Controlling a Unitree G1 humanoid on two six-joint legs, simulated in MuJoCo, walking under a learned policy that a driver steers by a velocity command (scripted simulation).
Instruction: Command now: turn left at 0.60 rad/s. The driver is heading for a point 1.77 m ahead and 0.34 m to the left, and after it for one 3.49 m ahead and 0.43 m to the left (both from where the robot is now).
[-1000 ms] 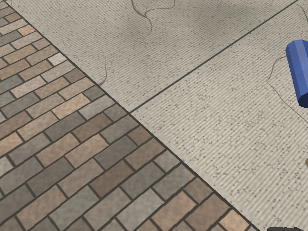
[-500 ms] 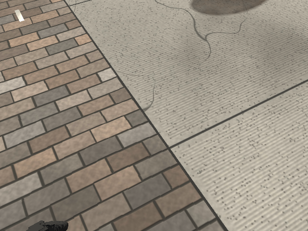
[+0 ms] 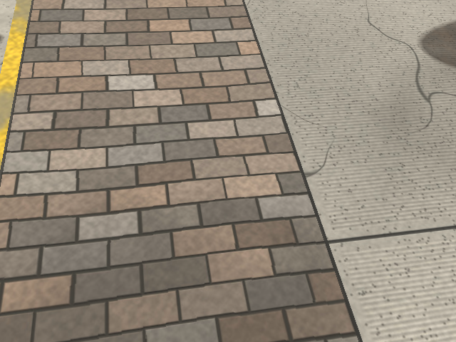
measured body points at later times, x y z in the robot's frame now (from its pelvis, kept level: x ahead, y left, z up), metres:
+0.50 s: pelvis +0.01 -0.03 +0.00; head +0.05 -0.04 +0.45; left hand +0.08 +0.29 -0.08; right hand +0.25 -0.27 -0.09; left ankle -0.05 +0.10 -0.66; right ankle +0.04 -0.14 -0.74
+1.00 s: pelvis +0.00 +0.02 +0.00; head +0.00 +0.03 +0.45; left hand +0.01 +0.31 -0.12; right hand +0.23 -0.16 -0.09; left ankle -0.05 +0.12 -0.74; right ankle +0.04 -0.14 -0.74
